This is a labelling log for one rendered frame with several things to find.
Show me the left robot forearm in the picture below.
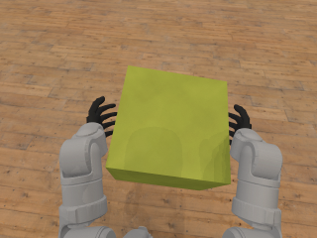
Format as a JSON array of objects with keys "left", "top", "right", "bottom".
[{"left": 57, "top": 122, "right": 108, "bottom": 238}]

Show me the robot left upper arm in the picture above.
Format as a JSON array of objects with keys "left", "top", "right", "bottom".
[{"left": 63, "top": 226, "right": 117, "bottom": 238}]

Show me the robot right upper arm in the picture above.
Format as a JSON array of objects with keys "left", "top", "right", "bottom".
[{"left": 222, "top": 226, "right": 274, "bottom": 238}]

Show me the left robot hand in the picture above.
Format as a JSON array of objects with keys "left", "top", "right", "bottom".
[{"left": 86, "top": 96, "right": 118, "bottom": 138}]

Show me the right robot hand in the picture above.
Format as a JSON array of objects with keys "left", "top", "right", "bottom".
[{"left": 228, "top": 104, "right": 252, "bottom": 146}]

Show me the left robot shin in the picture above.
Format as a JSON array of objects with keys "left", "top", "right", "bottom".
[{"left": 138, "top": 226, "right": 149, "bottom": 232}]

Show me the carton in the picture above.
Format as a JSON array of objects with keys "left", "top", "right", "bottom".
[{"left": 105, "top": 65, "right": 231, "bottom": 190}]

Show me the right robot forearm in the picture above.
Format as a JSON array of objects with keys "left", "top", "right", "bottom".
[{"left": 229, "top": 128, "right": 283, "bottom": 238}]

